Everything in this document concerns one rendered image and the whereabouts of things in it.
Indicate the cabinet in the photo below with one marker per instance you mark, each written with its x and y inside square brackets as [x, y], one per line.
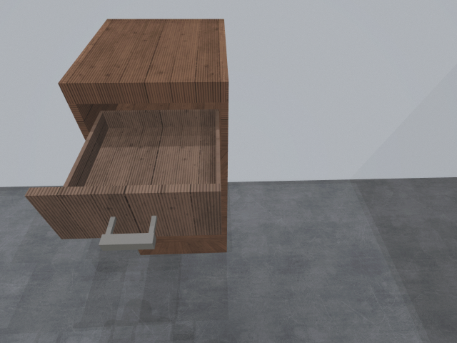
[156, 64]

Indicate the handle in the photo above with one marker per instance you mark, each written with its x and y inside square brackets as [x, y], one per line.
[110, 241]

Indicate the drawer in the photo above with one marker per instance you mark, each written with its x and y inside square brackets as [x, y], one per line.
[136, 164]

